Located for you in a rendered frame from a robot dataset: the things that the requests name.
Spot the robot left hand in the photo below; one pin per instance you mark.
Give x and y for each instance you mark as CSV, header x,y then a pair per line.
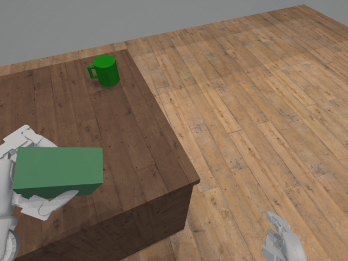
x,y
36,206

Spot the left robot forearm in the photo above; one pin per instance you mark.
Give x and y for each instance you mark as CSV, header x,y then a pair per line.
x,y
9,240

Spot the sponge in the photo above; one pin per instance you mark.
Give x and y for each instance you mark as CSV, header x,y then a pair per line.
x,y
50,171

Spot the robot right hand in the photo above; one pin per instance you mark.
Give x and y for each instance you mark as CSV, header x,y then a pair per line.
x,y
288,245

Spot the table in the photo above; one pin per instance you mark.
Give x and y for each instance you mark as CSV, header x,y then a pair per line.
x,y
147,176

